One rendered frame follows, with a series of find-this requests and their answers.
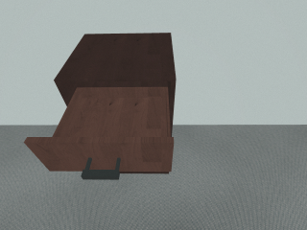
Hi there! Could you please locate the handle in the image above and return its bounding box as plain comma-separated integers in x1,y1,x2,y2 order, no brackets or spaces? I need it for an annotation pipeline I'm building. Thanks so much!
81,157,121,180

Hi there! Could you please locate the drawer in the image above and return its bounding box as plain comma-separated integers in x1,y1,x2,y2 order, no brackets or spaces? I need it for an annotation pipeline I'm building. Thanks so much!
24,86,174,173

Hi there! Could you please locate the cabinet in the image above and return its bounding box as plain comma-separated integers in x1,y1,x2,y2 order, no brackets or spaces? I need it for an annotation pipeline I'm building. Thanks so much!
54,33,177,174

